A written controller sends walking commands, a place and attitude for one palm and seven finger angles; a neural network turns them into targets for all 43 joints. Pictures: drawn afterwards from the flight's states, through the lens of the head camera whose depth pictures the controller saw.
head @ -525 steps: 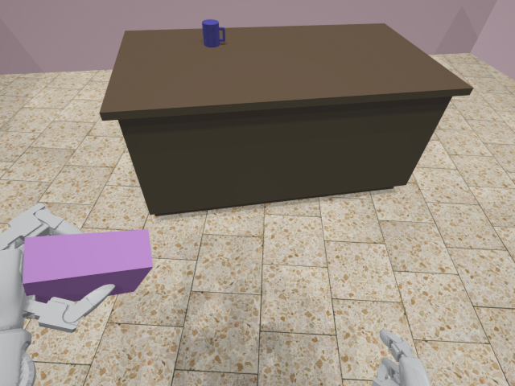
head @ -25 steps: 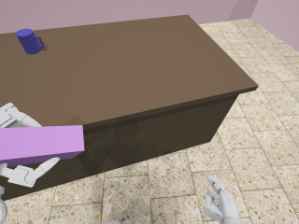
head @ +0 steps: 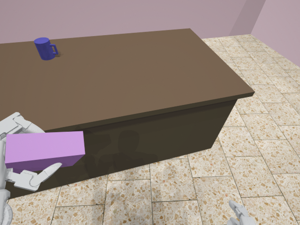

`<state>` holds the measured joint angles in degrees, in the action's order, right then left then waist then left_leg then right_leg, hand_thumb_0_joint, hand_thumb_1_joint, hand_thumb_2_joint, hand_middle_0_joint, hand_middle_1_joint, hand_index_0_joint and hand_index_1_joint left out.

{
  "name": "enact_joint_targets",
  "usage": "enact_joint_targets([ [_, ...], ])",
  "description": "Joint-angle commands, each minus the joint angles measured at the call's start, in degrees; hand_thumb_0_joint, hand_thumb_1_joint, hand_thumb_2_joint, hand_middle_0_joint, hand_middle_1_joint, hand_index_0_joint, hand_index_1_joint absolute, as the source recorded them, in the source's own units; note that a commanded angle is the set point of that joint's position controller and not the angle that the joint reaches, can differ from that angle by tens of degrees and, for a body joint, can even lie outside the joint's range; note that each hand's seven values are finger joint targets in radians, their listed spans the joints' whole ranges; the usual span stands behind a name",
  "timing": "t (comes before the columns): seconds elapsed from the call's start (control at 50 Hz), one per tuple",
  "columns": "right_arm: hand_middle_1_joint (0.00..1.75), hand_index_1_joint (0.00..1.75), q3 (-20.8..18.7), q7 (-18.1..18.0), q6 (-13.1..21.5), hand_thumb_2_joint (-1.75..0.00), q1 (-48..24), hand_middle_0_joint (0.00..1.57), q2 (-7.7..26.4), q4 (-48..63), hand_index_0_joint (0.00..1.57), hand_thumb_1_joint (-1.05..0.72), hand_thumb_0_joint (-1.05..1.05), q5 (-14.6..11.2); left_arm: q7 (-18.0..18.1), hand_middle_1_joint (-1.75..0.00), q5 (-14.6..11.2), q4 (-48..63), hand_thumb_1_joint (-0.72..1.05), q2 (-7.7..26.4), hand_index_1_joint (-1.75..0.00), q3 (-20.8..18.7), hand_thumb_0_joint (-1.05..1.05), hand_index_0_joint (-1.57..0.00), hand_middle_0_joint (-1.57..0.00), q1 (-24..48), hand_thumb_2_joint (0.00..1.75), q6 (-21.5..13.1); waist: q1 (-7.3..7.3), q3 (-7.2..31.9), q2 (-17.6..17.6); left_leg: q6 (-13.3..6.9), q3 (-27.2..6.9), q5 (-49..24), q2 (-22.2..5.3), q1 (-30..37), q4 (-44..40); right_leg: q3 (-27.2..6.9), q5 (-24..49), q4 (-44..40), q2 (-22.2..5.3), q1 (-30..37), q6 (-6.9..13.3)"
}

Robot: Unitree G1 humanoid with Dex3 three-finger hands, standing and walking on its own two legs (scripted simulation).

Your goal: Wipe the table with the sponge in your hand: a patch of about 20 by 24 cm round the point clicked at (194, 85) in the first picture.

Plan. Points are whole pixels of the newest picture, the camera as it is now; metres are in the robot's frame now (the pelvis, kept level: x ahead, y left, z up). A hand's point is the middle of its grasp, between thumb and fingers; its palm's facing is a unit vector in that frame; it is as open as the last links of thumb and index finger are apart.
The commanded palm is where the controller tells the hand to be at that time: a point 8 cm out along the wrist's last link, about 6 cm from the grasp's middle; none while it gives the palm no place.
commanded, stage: come to a stop and stand still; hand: left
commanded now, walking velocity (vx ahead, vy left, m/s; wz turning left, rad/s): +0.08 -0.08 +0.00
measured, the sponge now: (56, 152) +0.23 +0.21 +0.15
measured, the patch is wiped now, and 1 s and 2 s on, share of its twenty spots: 0.00 0.00 0.00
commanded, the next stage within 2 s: look again from close up in 0.62 s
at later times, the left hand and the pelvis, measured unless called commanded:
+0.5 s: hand (50, 162) +0.20 +0.20 +0.16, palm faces +0.36 -0.83 -0.42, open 9.2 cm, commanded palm +0.15 +0.24 +0.18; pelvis -0.02 -0.03 +0.00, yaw -2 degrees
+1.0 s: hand (54, 164) +0.20 +0.20 +0.15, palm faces +0.30 -0.88 -0.37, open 9.2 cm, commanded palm +0.14 +0.24 +0.18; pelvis -0.03 -0.03 +0.00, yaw -3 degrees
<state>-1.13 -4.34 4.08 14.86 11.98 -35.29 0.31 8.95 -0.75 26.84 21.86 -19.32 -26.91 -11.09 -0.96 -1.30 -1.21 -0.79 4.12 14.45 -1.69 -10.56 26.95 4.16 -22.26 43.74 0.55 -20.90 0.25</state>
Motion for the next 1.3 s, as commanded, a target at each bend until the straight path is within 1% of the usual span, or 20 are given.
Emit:
enact_joint_targets([
  [0.0, 0.30, 0.30, -1.50, 0.31, 4.60, -0.90, -6.20, 0.20, 6.53, 8.33, 0.20, -0.90, 0.00, -0.36, 0.99, -1.60, -0.32, 14.96, 0.10, 7.70, -1.60, -4.60, 0.00, -1.20, -1.20, 4.24, 1.30, -3.78, 0.79, 1.39, 13.63, -6.72, -11.53, -8.68, -13.48, 2.21, -11.91, 0.92, -1.20, -1.06, -1.40, -3.45, -1.70],
  [0.06, 0.30, 0.30, -1.31, 0.61, 4.96, -0.90, -5.79, 0.20, 6.65, 7.94, 0.20, -0.90, 0.00, -0.38, 1.01, -1.60, -0.73, 13.86, 0.10, 7.63, -1.60, -4.50, 0.00, -1.20, -1.20, 4.84, 1.30, -3.19, 0.34, 3.44, 13.87, -5.38, -8.41, -18.72, -12.95, 3.73, -7.14, 2.95, 1.22, -11.58, -0.07, 2.61, -1.91],
  [0.12, 0.30, 0.30, -0.99, 0.77, 4.70, -0.90, -6.85, 0.20, 6.40, 7.75, 0.20, -0.90, 0.00, -0.49, 1.17, -1.60, -0.35, 11.62, 0.10, 8.37, -1.60, -5.42, 0.00, -1.20, -1.20, 6.78, 1.30, -3.18, 0.55, 4.18, 10.17, -2.31, -5.15, -9.48, -10.57, -4.45, -2.13, 1.68, 10.91, -22.51, -1.68, 15.10, -1.27],
  [0.16, 0.30, 0.30, -0.45, 0.92, 4.12, -0.90, -6.86, 0.20, 4.66, 8.26, 0.20, -0.90, 0.00, -0.54, 1.22, -1.60, -0.57, 10.37, 0.10, 9.43, -1.60, -6.44, 0.00, -1.20, -1.20, 7.62, 1.30, -3.11, 0.02, 5.41, -1.53, 1.24, 0.04, 4.28, -3.63, -10.90, 5.74, -10.51, 20.52, -22.49, -10.97, 17.10, 2.76],
  [0.2, 0.30, 0.30, -1.01, 1.37, 3.40, -0.90, -7.28, 0.20, 4.50, 8.35, 0.20, -0.90, 0.00, -0.73, 0.81, -1.60, -1.59, 10.24, 0.10, 9.99, -1.60, -7.14, 0.00, -1.20, -1.20, 5.30, 1.30, -2.01, 1.44, 5.02, -9.61, 1.91, -1.48, 13.28, 0.22, -11.14, 19.25, -21.34, 9.38, -29.81, -18.56, 11.16, 7.79],
  [0.28, 0.30, 0.30, 0.89, 1.13, 1.83, -0.90, -10.12, 0.20, 2.60, 8.95, 0.20, -0.90, 0.00, -0.36, 1.44, -1.60, -1.40, 14.57, 0.10, 10.16, -1.60, -9.44, 0.00, -1.20, -1.20, 2.30, 1.30, -3.29, 1.72, 7.64, -4.71, 1.96, -3.12, 11.14, -0.67, -10.80, 16.30, -12.26, 27.46, -25.35, -16.77, 16.04, 8.47],
  [0.36, 0.30, 0.30, -0.01, 0.46, 1.15, -0.90, -7.84, 0.20, 3.91, 9.42, 0.20, -0.90, 0.00, -0.02, 1.69, -1.60, -1.64, 16.03, 0.10, 8.90, -1.60, -8.31, 0.00, -1.20, -1.20, 0.73, 1.30, -3.53, 0.87, 8.27, -1.65, 1.61, -1.44, -1.69, 0.56, -0.67, -1.71, -9.09, 17.80, -23.89, -12.16, 13.59, 4.36],
  [0.4, 0.30, 0.30, -0.86, 0.11, 1.24, -0.90, -8.53, 0.20, 5.73, 10.32, 0.20, -0.90, 0.00, -0.40, 1.43, -1.60, -1.62, 16.69, 0.10, 9.06, -1.60, -7.68, 0.00, -1.20, -1.20, 1.30, 1.30, -3.74, 1.77, 6.32, 4.50, -0.56, -7.39, -8.59, -6.50, 0.71, -6.33, -7.52, 10.72, -20.94, -7.34, 10.51, 1.20],
  [0.46, 0.30, 0.30, 0.25, -0.09, 1.51, -0.90, -9.28, 0.20, 5.71, 10.21, 0.20, -0.90, 0.00, -0.29, 1.13, -1.60, -0.96, 14.96, 0.10, 7.96, -1.60, -6.15, 0.00, -1.20, -1.20, 3.68, 1.30, -4.12, 1.76, 2.44, 13.68, -2.82, -12.94, -3.32, -12.05, -10.05, -12.22, -2.99, 7.03, -14.00, -3.16, 13.09, -0.77],
  [0.58, 0.30, 0.30, -0.34, 0.28, 3.54, -0.90, -7.65, 0.20, 6.18, 10.03, 0.20, -0.90, 0.00, -0.37, 0.66, -1.60, -0.38, 13.87, 0.10, 7.41, -1.60, -5.35, 0.00, -1.20, -1.20, 4.24, 1.30, -3.98, 1.90, 6.18, 7.76, -0.83, -7.44, -3.74, -7.79, -10.13, -5.99, -4.50, 15.25, -16.78, -4.15, 16.37, -0.52],
  [0.68, 0.30, 0.30, -0.41, 0.90, 3.01, -0.90, -6.34, 0.20, 5.60, 8.92, 0.20, -0.90, 0.00, -0.31, 1.13, -1.60, -1.10, 13.63, 0.10, 9.28, -1.60, -6.68, 0.00, -1.20, -1.20, 4.99, 1.30, -3.02, 0.88, 6.48, -1.59, 1.03, -3.26, 5.43, -1.03, -5.92, 4.55, -15.94, 5.24, -28.10, -12.82, 9.01, 3.61],
  [0.7, 0.30, 0.30, -2.26, 0.54, 6.77, -0.90, 0.48, 0.20, 4.65, 5.80, 0.20, -0.90, 0.00, 1.63, 0.42, -1.60, 5.00, 22.62, 0.10, 50.75, -1.60, -37.48, 0.00, -1.20, -1.20, 60.05, 1.30, -6.59, 2.73, -0.38, -13.21, 1.74, 3.33, -0.42, 2.93, -5.65, 7.92, -13.63, 19.21, -33.59, -6.73, 2.67, -3.73],
  [0.72, 0.30, 0.30, -0.65, 0.29, 7.00, -0.90, -5.11, 0.20, 1.62, 5.32, 0.20, -0.90, 0.00, 1.27, -2.28, -1.60, 0.97, -7.29, 0.10, 21.03, -1.60, -18.34, 0.00, -1.20, -1.20, 31.18, 1.30, -5.94, 3.46, 11.45, -10.35, -0.31, -2.02, 0.47, 4.22, -5.38, 7.92, -14.33, 18.16, -26.20, -11.17, 11.06, 1.29],
  [0.74, 0.30, 0.30, -1.01, 0.86, 7.57, -0.90, -5.13, 0.20, 4.20, 9.36, 0.20, -0.90, 0.00, -0.71, -3.01, -1.60, -0.99, -9.77, 0.10, 11.68, -1.60, -11.54, 0.00, -1.20, -1.20, 16.59, 1.30, -5.85, 5.17, 7.74, -2.80, 0.00, -2.12, 0.79, 2.43, -4.27, 5.43, -18.72, 15.78, -29.71, -12.18, 11.96, 0.44],
  [0.78, 0.30, 0.30, -0.33, 2.69, 7.97, -0.90, -5.19, 0.20, 4.64, 9.78, 0.20, -0.90, 0.00, -1.17, -3.40, -1.60, -2.96, -1.51, 0.10, 5.45, -1.60, -5.07, 0.00, -1.20, -1.20, 11.96, 1.30, -8.14, 4.07, 9.95, 2.56, -0.59, -2.81, 1.67, 2.15, -2.70, -0.70, -14.57, 8.65, -28.74, -11.60, 16.17, 0.53],
  [0.86, 0.30, 0.30, 0.09, 3.46, 8.80, -0.90, -6.46, 0.20, 6.11, 10.08, 0.20, -0.90, 0.00, -0.84, -2.73, -1.60, -2.48, 6.70, 0.10, 7.68, -1.60, -3.09, 0.00, -1.20, -1.20, 7.44, 1.30, -8.19, 4.26, 2.61, 2.37, -2.05, -7.66, 6.14, -1.14, -6.89, -9.17, -10.20, -3.35, -26.92, -5.86, 12.03, -0.71],
  [0.92, 0.30, 0.30, -0.04, 3.20, 8.95, -0.90, -6.48, 0.20, 6.61, 11.01, 0.20, -0.90, 0.00, -1.05, -2.16, -1.60, -1.87, 6.97, 0.10, 10.33, -1.60, -7.09, 0.00, -1.20, -1.20, 8.84, 1.30, -7.65, 3.89, 3.11, 1.77, -2.54, -9.65, 7.71, -3.02, -11.51, -11.22, -7.81, 1.50, -21.94, -3.81, 15.63, 0.13],
  [0.98, 0.30, 0.30, 0.07, 2.78, 9.39, -0.90, -6.85, 0.20, 6.72, 11.71, 0.20, -0.90, 0.00, -0.61, -1.89, -1.60, -1.88, 10.53, 0.10, 13.95, -1.60, -10.82, 0.00, -1.20, -1.20, 13.35, 1.30, -8.01, 3.65, 3.27, 4.72, -2.23, -9.70, 8.54, -2.39, -11.42, -10.84, -8.46, 1.50, -22.70, -3.76, 15.44, 0.49],
  [1.16, 0.30, 0.30, -0.38, 3.31, 10.81, -0.90, -5.56, 0.20, 7.29, 10.74, 0.20, -0.90, 0.00, 0.19, -2.20, -1.60, -1.34, 9.98, 0.10, 6.86, -1.60, -3.52, 0.00, -1.20, -1.20, 13.95, 1.30, -7.74, 2.89, 4.96, 4.40, -1.43, -7.61, 6.16, -0.22, -7.60, -7.57, -9.84, 3.10, -24.33, -3.95, 15.86, 1.86],
  [1.28, 0.30, 0.30, -0.45, 3.53, 8.39, -0.90, -6.81, 0.20, 8.16, 11.53, 0.20, -0.90, 0.00, 0.82, -2.10, -1.60, -1.53, 8.89, 0.10, 8.63, -1.60, -5.89, 0.00, -1.20, -1.20, 13.24, 1.30, -6.66, 1.95, 3.27, 2.79, -1.13, -6.65, 4.63, 0.56, -7.56, -1.95, -13.82, 1.44, -23.31, -6.27, 11.20, 4.81],
])
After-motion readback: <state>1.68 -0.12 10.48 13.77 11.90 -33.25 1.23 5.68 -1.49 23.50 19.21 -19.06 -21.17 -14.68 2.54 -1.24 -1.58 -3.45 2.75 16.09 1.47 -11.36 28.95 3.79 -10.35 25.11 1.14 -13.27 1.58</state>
